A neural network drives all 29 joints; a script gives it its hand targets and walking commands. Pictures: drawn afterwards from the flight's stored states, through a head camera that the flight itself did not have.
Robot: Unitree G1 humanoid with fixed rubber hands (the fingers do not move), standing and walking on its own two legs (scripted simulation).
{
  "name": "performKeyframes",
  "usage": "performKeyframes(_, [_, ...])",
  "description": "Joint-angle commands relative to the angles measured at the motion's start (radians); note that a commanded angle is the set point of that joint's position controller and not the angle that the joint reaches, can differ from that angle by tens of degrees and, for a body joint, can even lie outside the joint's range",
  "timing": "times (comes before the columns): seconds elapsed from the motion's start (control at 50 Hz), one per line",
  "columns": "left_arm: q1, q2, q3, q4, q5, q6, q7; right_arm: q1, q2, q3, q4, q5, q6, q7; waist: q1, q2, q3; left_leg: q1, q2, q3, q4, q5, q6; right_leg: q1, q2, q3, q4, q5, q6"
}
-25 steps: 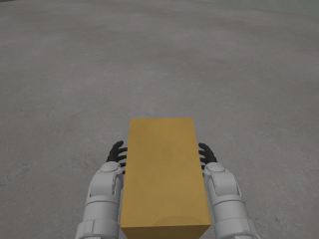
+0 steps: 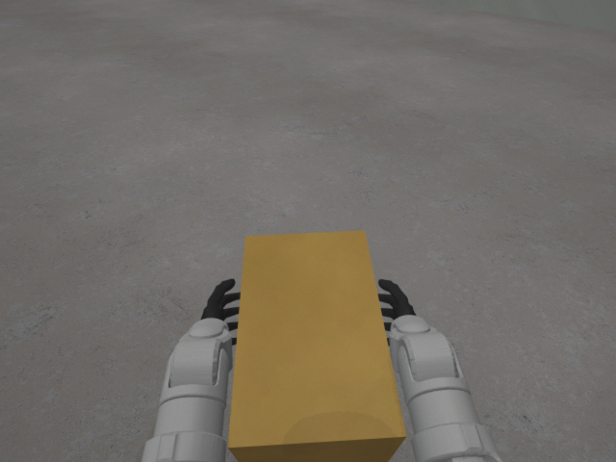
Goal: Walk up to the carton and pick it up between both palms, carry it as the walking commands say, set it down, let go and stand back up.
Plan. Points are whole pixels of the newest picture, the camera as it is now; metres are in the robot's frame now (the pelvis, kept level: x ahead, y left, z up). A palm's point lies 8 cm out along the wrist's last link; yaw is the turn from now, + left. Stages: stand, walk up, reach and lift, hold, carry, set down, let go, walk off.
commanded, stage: hold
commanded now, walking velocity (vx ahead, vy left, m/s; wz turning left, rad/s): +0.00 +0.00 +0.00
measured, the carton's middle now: (311, 367) +0.28 +0.01 -0.03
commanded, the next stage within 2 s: carry in 0.68 s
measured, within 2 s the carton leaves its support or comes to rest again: neither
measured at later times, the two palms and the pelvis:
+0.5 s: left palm (217, 327) +0.30 +0.13 +0.05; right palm (407, 334) +0.29 -0.12 +0.04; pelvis +0.00 +0.01 +0.00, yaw -1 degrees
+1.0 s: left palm (241, 314) +0.30 +0.10 +0.06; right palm (430, 318) +0.30 -0.15 +0.06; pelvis +0.00 -0.03 -0.02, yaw -1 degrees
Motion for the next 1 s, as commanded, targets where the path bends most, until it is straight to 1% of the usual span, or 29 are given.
performKeyframes(0.0, [-0.659, -1.068, -0.613, -0.118, -0.291, -0.053, -0.244, -0.565, 1.121, 0.488, -0.110, 0.293, -0.091, 0.257, -0.003, 0.039, -0.444, 0.087, -0.083, 0.034, -0.048, 0.089, 0.020, 0.014, 0.077, -0.027, -0.056, 0.093, -0.021])
performKeyframes(0.02, [-0.597, -1.044, -0.578, -0.086, -0.279, -0.054, -0.240, -0.630, 1.117, 0.509, -0.148, 0.314, -0.091, 0.261, 0.021, -0.015, -0.402, 0.071, -0.072, 0.024, -0.055, 0.018, 0.027, -0.015, 0.079, -0.028, -0.053, 0.023, -0.013])
performKeyframes(0.06, [-0.647, -1.047, -0.605, -0.104, -0.284, -0.041, -0.231, -0.531, 1.102, 0.461, -0.066, 0.275, -0.082, 0.264, 0.004, 0.055, -0.346, 0.057, -0.085, 0.042, -0.077, -0.012, 0.020, -0.002, 0.075, -0.025, -0.068, 0.008, -0.027])
performKeyframes(0.1, [-0.629, -1.054, -0.594, -0.047, -0.287, -0.034, -0.231, -0.592, 1.122, 0.465, -0.052, 0.303, -0.084, 0.274, 0.002, 0.033, -0.332, 0.047, -0.082, 0.040, -0.067, -0.040, 0.027, -0.046, 0.065, -0.014, -0.059, -0.021, -0.022])
performKeyframes(0.12, [-0.500, -1.066, -0.522, 0.092, -0.227, -0.008, -0.234, -0.518, 1.063, 0.412, 0.009, 0.259, -0.069, 0.273, 0.003, 0.050, -0.264, 0.010, -0.079, 0.044, -0.096, -0.064, 0.015, -0.006, 0.067, -0.028, -0.076, -0.022, -0.031])
performKeyframes(0.14, [-0.557, -1.061, -0.558, -0.007, -0.253, -0.026, -0.233, -0.563, 1.071, 0.449, -0.055, 0.284, -0.085, 0.272, 0.004, 0.076, -0.325, 0.046, -0.077, 0.046, -0.079, -0.032, 0.016, -0.010, 0.071, -0.022, -0.066, 0.002, -0.029])
performKeyframes(0.18, [-0.596, -1.109, -0.533, 0.060, -0.249, -0.027, -0.235, -0.606, 1.094, 0.428, -0.030, 0.264, -0.080, 0.275, -0.017, 0.008, -0.246, 0.043, -0.086, 0.040, -0.087, -0.092, 0.025, -0.068, 0.069, -0.029, -0.070, -0.081, -0.023])
performKeyframes(0.22, [-0.604, -1.137, -0.543, 0.068, -0.277, -0.024, -0.245, -0.625, 1.079, 0.423, -0.051, 0.272, -0.091, 0.273, -0.037, 0.028, -0.248, 0.041, -0.064, 0.023, -0.092, -0.089, 0.021, -0.070, 0.076, -0.034, -0.058, -0.058, -0.031])
performKeyframes(0.26, [-0.654, -1.098, -0.565, -0.040, -0.292, -0.039, -0.235, -0.622, 1.127, 0.440, -0.051, 0.273, -0.082, 0.279, -0.005, 0.000, -0.244, 0.031, -0.070, 0.033, -0.078, -0.055, 0.028, -0.061, 0.077, -0.030, -0.051, -0.031, -0.026])
performKeyframes(0.3, [-0.581, -1.123, -0.543, 0.074, -0.263, -0.018, -0.240, -0.661, 1.074, 0.467, -0.107, 0.301, -0.086, 0.281, -0.018, 0.043, -0.271, 0.015, -0.088, 0.028, -0.075, -0.033, 0.015, -0.021, 0.081, -0.038, -0.054, 0.007, -0.024])
performKeyframes(0.34, [-0.639, -1.089, -0.533, 0.018, -0.254, -0.029, -0.230, -0.646, 1.060, 0.446, -0.067, 0.260, -0.073, 0.282, -0.003, -0.014, -0.278, 0.016, -0.059, 0.018, -0.081, -0.089, 0.023, -0.024, 0.082, -0.043, -0.044, -0.060, -0.029])
performKeyframes(0.4, [-0.652, -1.095, -0.534, 0.051, -0.259, -0.029, -0.228, -0.630, 1.111, 0.450, -0.006, 0.290, -0.073, 0.291, -0.004, 0.009, -0.238, 0.036, -0.068, 0.030, -0.077, -0.095, 0.018, -0.077, 0.071, -0.038, -0.048, -0.075, -0.023])
performKeyframes(0.42, [-0.611, -1.093, -0.541, 0.020, -0.258, -0.030, -0.216, -0.605, 1.069, 0.449, -0.043, 0.294, -0.080, 0.289, 0.008, 0.070, -0.272, 0.034, -0.069, 0.016, -0.080, -0.031, 0.011, -0.045, 0.068, -0.023, -0.036, 0.015, -0.036])
performKeyframes(0.46, [-0.614, -1.128, -0.560, 0.039, -0.284, -0.027, -0.225, -0.622, 1.079, 0.480, -0.051, 0.312, -0.082, 0.287, -0.021, 0.063, -0.317, 0.066, -0.079, 0.025, -0.069, -0.030, 0.015, -0.050, 0.069, -0.033, -0.052, -0.003, -0.031])
performKeyframes(0.48, [-0.657, -1.106, -0.591, -0.071, -0.294, -0.039, -0.220, -0.618, 1.111, 0.503, -0.082, 0.300, -0.076, 0.285, -0.001, -0.011, -0.382, 0.077, -0.081, 0.026, -0.057, 0.054, 0.020, 0.005, 0.076, -0.032, -0.034, 0.054, -0.012])
performKeyframes(0.54, [-0.599, -1.107, -0.570, 0.016, -0.269, -0.014, -0.222, -0.593, 1.074, 0.484, -0.074, 0.305, -0.068, 0.271, -0.001, 0.087, -0.293, 0.054, -0.081, 0.023, -0.061, 0.020, 0.007, -0.036, 0.071, -0.029, -0.053, 0.028, -0.029])
performKeyframes(0.6, [-0.543, -1.080, -0.572, -0.007, -0.260, -0.015, -0.222, -0.614, 1.083, 0.504, -0.131, 0.332, -0.081, 0.274, 0.011, 0.084, -0.336, 0.066, -0.101, 0.034, -0.056, 0.043, 0.013, -0.004, 0.062, -0.028, -0.052, 0.070, -0.019])
performKeyframes(0.64, [-0.560, -1.071, -0.556, -0.014, -0.262, -0.008, -0.227, -0.593, 1.095, 0.489, -0.106, 0.310, -0.059, 0.278, 0.010, 0.003, -0.305, 0.078, -0.086, 0.027, -0.065, 0.014, 0.021, -0.050, 0.072, -0.023, -0.062, 0.018, -0.017])
performKeyframes(0.66, [-0.626, -1.040, -0.596, -0.055, -0.285, -0.003, -0.226, -0.669, 1.068, 0.518, -0.105, 0.350, -0.062, 0.272, 0.008, 0.012, -0.336, -0.078, 0.107, -0.030, 0.025, 0.046, 0.026, -0.210, -0.121, 0.030, 0.053, 0.057, -0.043])
performKeyframes(0.7, [-0.644, -1.021, -0.637, -0.143, -0.343, 0.004, -0.218, -0.631, 1.031, 0.541, -0.162, 0.366, -0.049, 0.253, 0.009, 0.043, -0.318, -0.144, 0.151, -0.078, 0.004, -0.110, 0.042, -0.235, -0.070, 0.006, 0.099, -0.043, -0.052])
performKeyframes(0.74, [-0.599, -1.008, -0.672, -0.203, -0.367, 0.047, -0.203, -0.689, 1.015, 0.599, -0.271, 0.408, -0.019, 0.226, 0.007, 0.129, -0.461, -0.055, 0.231, -0.147, -0.011, -0.016, 0.079, -0.297, -0.072, -0.008, 0.211, 0.014, -0.053])
performKeyframes(0.78, [-0.628, -0.993, -0.687, -0.232, -0.422, 0.086, -0.204, -0.569, 0.991, 0.577, -0.246, 0.374, 0.035, 0.208, 0.008, 0.039, -0.500, -0.044, 0.258, -0.155, 0.054, 0.068, 0.103, -0.329, -0.076, -0.005, 0.214, 0.038, -0.043])
performKeyframes(0.84, [-0.667, -0.967, -0.781, -0.324, -0.510, 0.157, -0.195, -0.483, 0.951, 0.585, -0.272, 0.386, 0.102, 0.177, 0.005, 0.096, -0.541, -0.073, 0.210, -0.057, 0.142, 0.213, 0.087, -0.323, -0.073, 0.010, 0.156, 0.171, -0.074])
performKeyframes(0.86, [-0.655, -0.990, -0.805, -0.345, -0.530, 0.182, -0.196, -0.588, 0.962, 0.638, -0.398, 0.438, 0.114, 0.168, -0.001, 0.025, -0.564, -0.097, 0.201, -0.031, 0.192, 0.283, 0.082, -0.265, -0.077, 0.001, 0.150, 0.209, -0.075])
performKeyframes(0.88, [-0.596, -0.968, -0.805, -0.358, -0.521, 0.211, -0.181, -0.537, 0.982, 0.641, -0.353, 0.464, 0.157, 0.166, 0.002, 0.050, -0.592, -0.118, 0.148, 0.031, 0.243, 0.272, 0.060, -0.240, -0.101, 0.032, 0.171, 0.271, -0.099])
performKeyframes(0.9, [-0.695, -0.969, -0.862, -0.461, -0.573, 0.228, -0.181, -0.539, 0.960, 0.668, -0.432, 0.487, 0.178, 0.164, 0.000, -0.069, -0.584, -0.198, 0.107, 0.086, 0.318, 0.140, 0.033, -0.198, -0.134, 0.086, 0.144, 0.407, -0.121])
performKeyframes(0.94, [-0.574, -0.910, -0.826, -0.457, -0.555, 0.287, -0.163, -0.456, 0.962, 0.678, -0.436, 0.515, 0.236, 0.155, 0.001, -0.115, -0.555, -0.223, 0.078, 0.093, 0.212, -0.059, 0.017, -0.168, -0.149, 0.128, 0.138, 0.523, -0.118])
performKeyframes(0.96, [-0.571, -0.924, -0.831, -0.470, -0.556, 0.310, -0.164, -0.451, 0.943, 0.665, -0.451, 0.501, 0.266, 0.156, -0.003, -0.081, -0.569, -0.198, 0.098, 0.083, 0.261, 0.035, 0.026, -0.233, -0.148, 0.121, 0.162, 0.552, -0.123])
performKeyframes(0.98, [-0.528, -0.928, -0.813, -0.449, -0.557, 0.342, -0.155, -0.444, 0.937, 0.679, -0.470, 0.529, 0.293, 0.156, -0.005, -0.096, -0.526, -0.216, 0.052, 0.116, 0.227, -0.072, 0.025, -0.246, -0.136, 0.109, 0.136, 0.473, -0.121])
